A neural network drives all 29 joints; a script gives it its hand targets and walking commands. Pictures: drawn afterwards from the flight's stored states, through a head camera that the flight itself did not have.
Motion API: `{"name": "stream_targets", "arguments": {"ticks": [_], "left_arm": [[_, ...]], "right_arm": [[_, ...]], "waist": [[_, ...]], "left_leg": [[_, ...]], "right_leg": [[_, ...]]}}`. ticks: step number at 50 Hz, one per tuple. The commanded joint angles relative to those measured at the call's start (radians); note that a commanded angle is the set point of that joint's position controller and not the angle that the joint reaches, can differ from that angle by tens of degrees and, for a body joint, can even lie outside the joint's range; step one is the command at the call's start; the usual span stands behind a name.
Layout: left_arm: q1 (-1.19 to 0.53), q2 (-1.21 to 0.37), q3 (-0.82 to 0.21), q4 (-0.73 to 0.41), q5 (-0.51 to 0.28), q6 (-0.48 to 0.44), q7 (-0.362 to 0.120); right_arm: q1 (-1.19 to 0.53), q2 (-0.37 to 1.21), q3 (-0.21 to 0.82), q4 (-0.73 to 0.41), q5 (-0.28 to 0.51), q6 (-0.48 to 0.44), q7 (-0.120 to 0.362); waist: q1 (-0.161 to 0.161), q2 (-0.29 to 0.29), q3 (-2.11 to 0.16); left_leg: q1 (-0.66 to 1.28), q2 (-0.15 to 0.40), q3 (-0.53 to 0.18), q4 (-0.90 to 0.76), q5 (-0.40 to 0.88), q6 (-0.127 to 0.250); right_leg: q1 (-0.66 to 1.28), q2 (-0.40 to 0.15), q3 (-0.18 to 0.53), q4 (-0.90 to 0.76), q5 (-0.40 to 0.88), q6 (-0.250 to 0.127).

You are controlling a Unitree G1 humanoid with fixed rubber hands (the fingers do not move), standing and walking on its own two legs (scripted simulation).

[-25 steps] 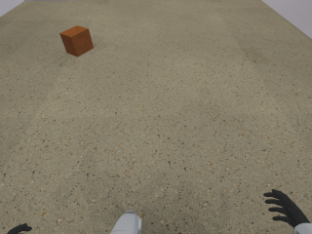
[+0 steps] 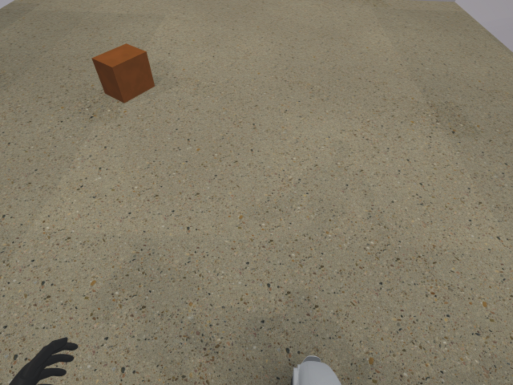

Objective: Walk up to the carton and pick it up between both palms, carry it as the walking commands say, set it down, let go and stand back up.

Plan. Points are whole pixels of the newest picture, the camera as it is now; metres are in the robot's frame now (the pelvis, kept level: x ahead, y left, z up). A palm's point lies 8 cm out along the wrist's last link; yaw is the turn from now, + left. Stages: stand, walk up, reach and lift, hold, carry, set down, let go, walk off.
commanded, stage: walk up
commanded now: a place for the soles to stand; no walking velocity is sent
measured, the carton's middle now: (125, 73) +2.18 +0.84 -0.63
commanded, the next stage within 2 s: none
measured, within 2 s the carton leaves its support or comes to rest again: neither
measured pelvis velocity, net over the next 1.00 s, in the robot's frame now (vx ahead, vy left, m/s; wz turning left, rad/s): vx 0.68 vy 0.10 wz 0.16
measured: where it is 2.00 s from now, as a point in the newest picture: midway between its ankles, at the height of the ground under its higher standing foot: (183, 183)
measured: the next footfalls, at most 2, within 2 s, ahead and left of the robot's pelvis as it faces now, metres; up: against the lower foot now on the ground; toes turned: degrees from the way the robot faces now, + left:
right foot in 0.10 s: +0.29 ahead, -0.15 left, +0.00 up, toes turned -5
left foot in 0.58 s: +0.58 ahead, +0.20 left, +0.00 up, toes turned +15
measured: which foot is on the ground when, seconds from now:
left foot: down 0.00-0.12, up 0.14-0.56, down 0.58-1.00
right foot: up 0.00-0.08, down 0.10-0.58, up 0.60-1.00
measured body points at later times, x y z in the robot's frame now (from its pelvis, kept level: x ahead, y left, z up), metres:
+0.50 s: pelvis +0.35 +0.01 +0.00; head +0.36 +0.00 +0.45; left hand +0.26 +0.37 -0.05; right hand +0.66 -0.20 -0.03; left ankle +0.52 +0.19 -0.69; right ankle +0.25 -0.15 -0.73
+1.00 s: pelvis +0.68 +0.10 -0.01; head +0.69 +0.09 +0.44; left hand +0.81 +0.45 -0.05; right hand +0.78 -0.24 -0.09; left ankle +0.55 +0.19 -0.73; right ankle +0.86 +0.01 -0.73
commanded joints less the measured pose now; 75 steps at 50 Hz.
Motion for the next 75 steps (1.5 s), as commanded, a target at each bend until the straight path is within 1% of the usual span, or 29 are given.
{"name": "stream_targets", "arguments": {"ticks": [1,4,5,6,7,10,14,19,25,28,29,30,31,32,36,47,50,51,52,53,55,58,62,68,71,72,73,74,75], "left_arm": [[-0.031,0.13,0.059,-0.086,-0.005,-0.01,-0.001],[0.089,0.144,0.072,-0.043,-0.003,-0.016,0.018],[0.244,0.184,0.091,0.002,0.003,-0.027,0.037],[0.354,0.269,0.114,-0.003,0.019,-0.035,0.062],[0.271,0.325,0.12,-0.046,0.012,-0.033,0.072],[0.145,0.236,0.076,-0.043,0.024,-0.05,0.077],[0.101,0.211,0.052,-0.03,0.014,-0.082,0.068],[0.107,0.225,0.058,-0.022,0.014,-0.082,0.055],[0.148,0.26,0.06,0.024,0.012,-0.043,0.058],[0.142,0.248,0.051,0.035,-0.012,-0.017,0.056],[0.163,0.197,0.03,0.023,-0.011,-0.016,0.05],[0.184,0.115,0.0,-0.028,-0.024,-0.03,0.027],[0.116,0.178,0.027,-0.084,-0.02,-0.041,0.021],[0.043,0.22,0.043,-0.079,-0.018,-0.042,0.026],[0.175,0.181,0.048,0.03,-0.016,-0.002,0.018],[-0.057,0.1,0.047,-0.065,-0.012,0.004,-0.004],[0.087,0.141,0.066,-0.013,0.001,-0.012,0.03],[0.255,0.212,0.094,0.019,0.013,-0.019,0.05],[0.298,0.314,0.119,-0.02,0.011,-0.015,0.072],[0.249,0.306,0.114,-0.034,-0.001,-0.009,0.08],[0.175,0.253,0.084,-0.038,0.011,-0.02,0.089],[0.084,0.216,0.056,-0.051,0.01,-0.046,0.08],[0.088,0.243,0.066,-0.065,0.014,-0.061,0.066],[0.074,0.279,0.073,-0.065,0.009,-0.041,0.055],[0.114,0.239,0.051,-0.042,-0.001,-0.024,0.05],[0.15,0.158,0.026,-0.06,-0.011,-0.025,0.045],[0.112,0.122,0.02,-0.124,-0.021,-0.027,0.041],[0.034,0.203,0.045,-0.125,-0.017,-0.016,0.051],[0.052,0.214,0.054,-0.102,-0.026,-0.012,0.05]], "right_arm": [[-0.125,-0.195,-0.053,-0.086,0.004,-0.026,0.002],[-0.104,-0.189,-0.055,-0.064,0.004,-0.026,-0.007],[-0.081,-0.15,-0.044,-0.068,-0.004,-0.031,-0.008],[-0.019,-0.069,-0.024,-0.103,0.0,-0.036,-0.01],[-0.007,-0.14,-0.048,-0.14,0.009,-0.032,-0.018],[-0.119,-0.211,-0.062,-0.153,-0.016,-0.006,-0.004],[-0.107,-0.13,-0.054,-0.142,-0.026,0.015,0.037],[-0.261,-0.076,-0.028,-0.207,-0.012,0.025,0.07],[-0.358,-0.076,-0.03,-0.232,-0.005,0.031,0.064],[-0.163,-0.118,-0.06,-0.158,-0.029,0.023,0.026],[-0.004,-0.184,-0.089,-0.101,-0.042,0.017,-0.001],[0.069,-0.282,-0.117,-0.108,-0.048,0.016,-0.031],[0.048,-0.333,-0.111,-0.142,-0.018,0.025,-0.041],[-0.01,-0.31,-0.106,-0.138,0.005,0.028,-0.051],[-0.162,-0.19,-0.059,-0.128,-0.002,-0.013,-0.041],[-0.028,-0.185,-0.068,-0.114,-0.004,-0.028,-0.006],[0.01,-0.15,-0.056,-0.103,-0.003,-0.026,-0.012],[0.016,-0.112,-0.047,-0.127,-0.011,-0.026,-0.019],[0.075,-0.092,-0.039,-0.18,0.002,-0.026,-0.016],[-0.028,-0.207,-0.067,-0.208,-0.004,-0.013,-0.025],[-0.075,-0.204,-0.067,-0.229,-0.001,-0.002,-0.019],[-0.012,-0.151,-0.061,-0.201,-0.029,0.021,0.008],[-0.114,-0.101,-0.054,-0.253,-0.031,0.03,0.045],[-0.199,-0.107,-0.072,-0.283,-0.008,0.031,0.063],[-0.028,-0.174,-0.109,-0.213,-0.02,0.019,0.033],[0.101,-0.244,-0.135,-0.178,-0.03,0.01,0.005],[0.113,-0.324,-0.141,-0.215,-0.016,0.011,-0.018],[0.06,-0.317,-0.132,-0.221,0.001,0.018,-0.033],[0.021,-0.284,-0.118,-0.216,0.0,0.021,-0.042]], "waist": [[0.055,0.13,0.084],[0.136,0.061,0.031],[0.214,-0.072,-0.103],[0.248,-0.244,-0.255],[0.193,-0.245,-0.238],[0.155,-0.005,-0.034],[0.101,-0.052,0.054],[0.107,-0.038,0.094],[0.13,-0.042,0.132],[0.028,-0.002,-0.034],[-0.046,0.069,-0.18],[-0.088,0.256,-0.334],[-0.087,0.219,-0.377],[-0.074,0.081,-0.255],[0.097,0.145,-0.064],[0.032,0.12,0.129],[0.122,0.016,-0.015],[0.209,-0.081,-0.173],[0.216,-0.234,-0.306],[0.221,-0.081,-0.241],[0.186,-0.007,-0.093],[0.103,-0.054,0.013],[0.108,-0.089,0.047],[0.1,-0.086,0.095],[0.011,0.041,-0.036],[-0.052,0.226,-0.201],[-0.082,0.369,-0.272],[-0.071,0.169,-0.165],[-0.039,0.147,-0.086]], "left_leg": [[-0.266,0.248,-0.213,-0.26,-0.185,0.157],[-0.291,0.196,-0.13,-0.004,0.152,0.096],[-0.356,0.114,-0.046,0.366,0.233,0.049],[-0.507,0.014,-0.022,0.772,-0.058,-0.016],[-0.621,-0.027,-0.191,0.881,-0.191,-0.016],[-0.702,0.132,-0.162,0.872,-0.048,-0.039],[-0.57,0.175,-0.134,0.593,0.058,-0.063],[-0.481,0.19,-0.015,0.268,0.315,-0.066],[-0.401,0.126,0.049,0.088,0.315,-0.027],[-0.101,0.043,0.093,0.028,0.235,0.033],[0.211,0.036,0.024,0.109,0.104,0.093],[0.488,0.33,-0.422,0.073,-0.169,0.213],[0.43,0.475,-0.815,-0.168,-0.346,0.281],[0.3,0.479,-0.699,-0.191,-0.357,0.268],[-0.121,0.31,-0.27,-0.238,-0.148,0.176],[-0.168,0.302,-0.054,-0.284,-0.08,0.12],[-0.155,0.226,0.08,0.139,0.336,0.069],[-0.324,0.156,0.117,0.524,0.237,0.021],[-0.533,0.032,0.048,0.836,-0.219,-0.038],[-0.597,0.055,-0.149,0.904,-0.217,-0.033],[-0.674,0.115,-0.151,0.895,-0.118,-0.05],[-0.54,0.183,-0.115,0.671,-0.029,-0.082],[-0.479,0.24,-0.028,0.393,0.096,-0.078],[-0.266,0.165,0.051,0.198,0.237,-0.052],[0.037,0.097,0.045,0.1,0.111,0.005],[0.259,0.228,-0.184,0.078,-0.133,0.08],[0.312,0.469,-0.675,-0.175,-0.452,0.18],[0.197,0.499,-0.699,-0.237,-0.487,0.216],[0.111,0.464,-0.579,-0.215,-0.421,0.193]], "right_leg": [[0.204,0.01,0.004,-0.074,0.125,-0.011],[0.489,0.092,-0.059,-0.137,0.051,-0.032],[0.726,0.076,-0.014,-0.154,-0.082,-0.057],[0.865,-0.232,0.447,-0.318,-0.508,-0.115],[0.797,-0.356,0.821,-0.558,-0.755,-0.201],[0.635,-0.272,0.427,-0.482,-0.549,-0.228],[0.457,-0.211,0.124,-0.552,-0.189,-0.193],[0.465,-0.139,-0.118,-0.605,-0.005,-0.124],[0.605,-0.169,-0.18,-0.593,0.102,-0.112],[0.592,-0.137,-0.246,-0.184,0.396,-0.108],[0.385,-0.078,-0.241,0.156,0.309,-0.096],[0.022,0.028,-0.202,0.543,-0.147,-0.067],[-0.14,0.137,0.016,0.717,-0.4,-0.056],[-0.171,0.085,0.144,0.706,-0.301,-0.067],[0.067,0.039,0.126,0.416,-0.193,-0.019],[0.214,0.071,-0.025,-0.139,0.139,-0.018],[0.524,0.153,-0.061,-0.216,0.035,-0.062],[0.749,-0.007,0.17,-0.219,-0.168,-0.12],[0.892,-0.32,0.717,-0.36,-0.383,-0.279],[0.817,-0.323,0.751,-0.441,-0.472,-0.306],[0.695,-0.258,0.5,-0.403,-0.32,-0.272],[0.442,-0.18,0.259,-0.464,-0.115,-0.235],[0.389,-0.14,0.111,-0.477,-0.072,-0.194],[0.311,-0.138,0.016,-0.476,-0.135,-0.127],[0.304,-0.078,-0.089,-0.066,0.059,-0.093],[0.159,-0.012,-0.1,0.319,-0.036,-0.064],[-0.092,0.153,-0.013,0.572,-0.456,-0.015],[-0.158,0.153,0.154,0.642,-0.35,-0.03],[-0.157,0.126,0.188,0.624,-0.268,-0.031]]}}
